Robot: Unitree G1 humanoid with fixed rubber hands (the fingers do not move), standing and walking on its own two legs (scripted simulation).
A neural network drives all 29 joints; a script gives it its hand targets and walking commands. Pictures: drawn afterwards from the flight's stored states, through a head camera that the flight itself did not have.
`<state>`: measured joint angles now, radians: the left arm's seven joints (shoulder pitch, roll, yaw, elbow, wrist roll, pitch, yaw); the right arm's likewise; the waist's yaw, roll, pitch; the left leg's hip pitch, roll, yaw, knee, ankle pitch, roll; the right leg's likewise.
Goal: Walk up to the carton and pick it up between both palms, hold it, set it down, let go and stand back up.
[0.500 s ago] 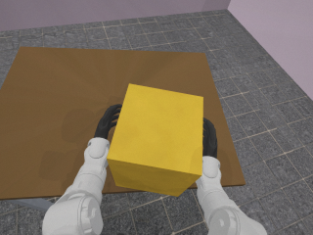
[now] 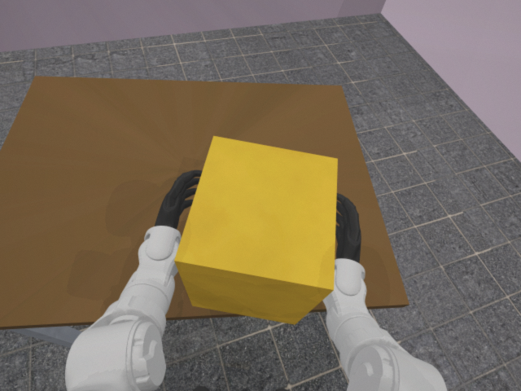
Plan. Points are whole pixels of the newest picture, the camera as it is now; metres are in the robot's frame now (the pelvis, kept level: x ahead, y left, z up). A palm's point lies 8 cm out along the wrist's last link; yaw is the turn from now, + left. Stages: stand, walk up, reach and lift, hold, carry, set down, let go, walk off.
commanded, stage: reach and lift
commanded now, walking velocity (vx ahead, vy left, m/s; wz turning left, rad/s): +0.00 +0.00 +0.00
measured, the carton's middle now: (258, 239) +0.37 -0.01 -0.04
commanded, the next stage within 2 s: none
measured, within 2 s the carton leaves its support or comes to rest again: leaves its support in 0.14 s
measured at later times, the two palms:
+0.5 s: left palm (174, 209) +0.39 +0.13 +0.01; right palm (351, 239) +0.35 -0.15 +0.00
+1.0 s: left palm (165, 183) +0.39 +0.14 +0.09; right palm (369, 214) +0.35 -0.15 +0.08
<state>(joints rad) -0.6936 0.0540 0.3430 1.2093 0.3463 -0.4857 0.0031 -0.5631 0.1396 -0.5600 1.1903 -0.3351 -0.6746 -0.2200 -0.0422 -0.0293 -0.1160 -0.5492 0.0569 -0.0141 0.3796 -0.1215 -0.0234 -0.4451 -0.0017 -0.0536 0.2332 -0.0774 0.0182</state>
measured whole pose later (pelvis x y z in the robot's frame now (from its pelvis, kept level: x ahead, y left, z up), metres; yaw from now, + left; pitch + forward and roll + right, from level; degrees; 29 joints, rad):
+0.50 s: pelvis +0.00 +0.00 +0.00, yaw -1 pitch +17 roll -2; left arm -0.72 0.06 0.21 1.24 0.16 -0.49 0.05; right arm -0.55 0.06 -0.32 1.15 -0.17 -0.62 -0.25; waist -0.01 0.00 -0.14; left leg -0.54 0.06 0.01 0.38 -0.12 -0.02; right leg -0.46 0.00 -0.04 0.25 -0.08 0.02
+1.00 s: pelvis +0.01 +0.01 +0.01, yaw +0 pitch +2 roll -2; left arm -0.56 0.02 0.14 0.70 0.17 0.00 0.04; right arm -0.43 0.02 -0.06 0.70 0.12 -0.16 -0.26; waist -0.06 -0.04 -0.04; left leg -0.23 0.04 0.00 0.37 -0.18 -0.01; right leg -0.13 -0.02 -0.04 0.23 -0.13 0.04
